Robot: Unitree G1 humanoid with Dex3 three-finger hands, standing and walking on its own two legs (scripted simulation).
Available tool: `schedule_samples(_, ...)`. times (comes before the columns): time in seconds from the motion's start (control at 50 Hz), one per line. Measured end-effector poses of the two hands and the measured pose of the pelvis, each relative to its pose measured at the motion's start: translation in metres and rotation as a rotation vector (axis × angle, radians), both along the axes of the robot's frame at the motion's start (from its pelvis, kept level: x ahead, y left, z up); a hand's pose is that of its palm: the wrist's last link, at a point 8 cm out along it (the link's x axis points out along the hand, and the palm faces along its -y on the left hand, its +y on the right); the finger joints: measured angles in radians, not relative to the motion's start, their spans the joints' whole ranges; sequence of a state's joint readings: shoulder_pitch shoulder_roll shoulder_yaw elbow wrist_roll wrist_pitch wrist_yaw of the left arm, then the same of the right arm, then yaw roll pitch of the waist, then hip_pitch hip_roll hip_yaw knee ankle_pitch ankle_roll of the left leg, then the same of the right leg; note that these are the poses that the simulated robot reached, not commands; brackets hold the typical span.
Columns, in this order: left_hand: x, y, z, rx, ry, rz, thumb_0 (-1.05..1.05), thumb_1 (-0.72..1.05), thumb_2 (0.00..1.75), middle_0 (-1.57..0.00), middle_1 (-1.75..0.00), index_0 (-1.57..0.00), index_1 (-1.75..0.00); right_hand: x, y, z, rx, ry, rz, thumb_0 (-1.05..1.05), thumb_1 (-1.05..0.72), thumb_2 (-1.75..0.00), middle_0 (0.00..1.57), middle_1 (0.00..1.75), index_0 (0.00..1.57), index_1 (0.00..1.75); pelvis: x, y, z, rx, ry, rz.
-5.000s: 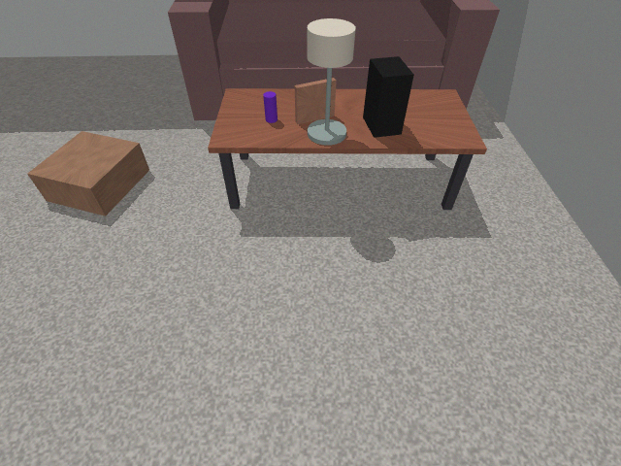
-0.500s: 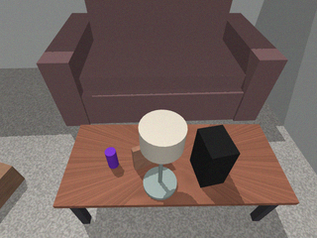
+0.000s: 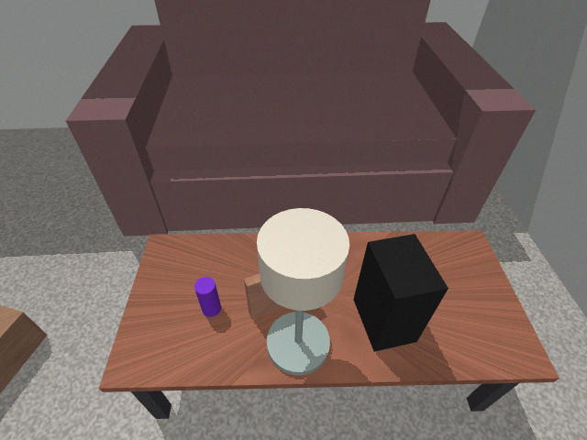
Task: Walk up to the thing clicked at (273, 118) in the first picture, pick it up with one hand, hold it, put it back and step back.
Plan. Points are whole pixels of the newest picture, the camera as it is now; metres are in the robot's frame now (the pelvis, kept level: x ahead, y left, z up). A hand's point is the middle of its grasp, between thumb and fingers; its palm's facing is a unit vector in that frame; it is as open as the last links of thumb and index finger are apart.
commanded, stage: walk up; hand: left
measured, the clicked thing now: (208, 297) +0.56 +0.24 -0.36
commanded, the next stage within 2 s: stand in 0.30 s
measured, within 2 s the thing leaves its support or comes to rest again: neither
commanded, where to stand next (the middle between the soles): +0.04 +0.01 m, yaw +3 degrees
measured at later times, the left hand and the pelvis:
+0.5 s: hand out of the picture +0.08 +0.25 -0.16, palm faces -0.03 -0.94 -0.33, open 7.4 cm; pelvis +0.00 +0.00 +0.00, yaw +0 degrees
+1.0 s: hand out of the picture +0.07 +0.25 -0.16, palm faces -0.04 -0.94 -0.33, open 7.4 cm; pelvis +0.00 +0.00 +0.00, yaw +1 degrees
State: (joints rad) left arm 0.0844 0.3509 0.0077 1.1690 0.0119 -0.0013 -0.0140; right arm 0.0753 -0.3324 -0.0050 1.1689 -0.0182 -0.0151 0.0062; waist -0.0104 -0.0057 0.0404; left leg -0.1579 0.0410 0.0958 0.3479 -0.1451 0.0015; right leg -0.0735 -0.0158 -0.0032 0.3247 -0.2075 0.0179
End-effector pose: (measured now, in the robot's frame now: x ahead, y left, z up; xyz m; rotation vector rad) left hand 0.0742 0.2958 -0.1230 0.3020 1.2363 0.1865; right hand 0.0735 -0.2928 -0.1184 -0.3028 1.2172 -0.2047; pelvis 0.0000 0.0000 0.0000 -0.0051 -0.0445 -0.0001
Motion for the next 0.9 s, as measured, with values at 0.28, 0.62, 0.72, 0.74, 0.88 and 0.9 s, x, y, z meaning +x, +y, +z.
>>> schedule_samples(0.28, 0.001, 0.0, -0.002, -0.011, 0.006, 0.0, 0.0, 0.9, 0.89, -0.2, -0.3, -0.2, -0.3, 0.008, 0.001, 0.004, -0.009, -0.008, 0.003, 0.0, -0.9, -0.9, 0.21, 0.3, 0.21, 0.3, 0.004, 0.003, 0.001, 0.003, 0.005, -0.001)
schedule_samples(0.62, 0.004, 0.003, 0.003, 0.006, -0.018, -0.019, 0.0, 0.9, 0.89, -0.2, -0.3, -0.2, -0.3, 0.006, 0.003, 0.002, 0.0, 0.0, 0.001, 0.0, -0.9, -0.9, 0.21, 0.3, 0.21, 0.3, 0.001, 0.004, 0.001, 0.005, -0.002, 0.004)
schedule_samples(0.72, 0.0, 0.003, 0.003, 0.008, -0.013, -0.016, 0.0, 0.9, 0.89, -0.2, -0.3, -0.2, -0.3, 0.002, 0.002, 0.001, 0.001, 0.008, 0.003, 0.0, -0.9, -0.9, 0.21, 0.3, 0.21, 0.3, 0.001, 0.003, 0.001, 0.006, -0.001, 0.008)
schedule_samples(0.74, -0.001, 0.004, 0.003, 0.008, -0.011, -0.016, 0.0, 0.9, 0.89, -0.2, -0.3, -0.2, -0.3, 0.001, 0.002, 0.001, 0.001, 0.012, 0.003, 0.0, -0.9, -0.9, 0.21, 0.3, 0.21, 0.3, 0.001, 0.003, 0.001, 0.006, 0.0, 0.009)
schedule_samples(0.88, -0.007, 0.003, 0.001, 0.006, 0.001, -0.013, 0.0, 0.9, 0.89, -0.2, -0.3, -0.2, -0.3, -0.004, 0.001, 0.001, -0.004, 0.03, 0.003, 0.0, -0.9, -0.9, 0.21, 0.3, 0.21, 0.3, 0.001, 0.003, 0.001, 0.004, 0.001, 0.011)
schedule_samples(0.9, -0.008, 0.003, 0.001, 0.005, 0.002, -0.013, 0.0, 0.9, 0.89, -0.2, -0.3, -0.2, -0.3, -0.004, 0.0, 0.001, -0.005, 0.031, 0.004, 0.0, -0.9, -0.9, 0.21, 0.3, 0.21, 0.3, 0.001, 0.003, 0.001, 0.004, 0.0, 0.011)
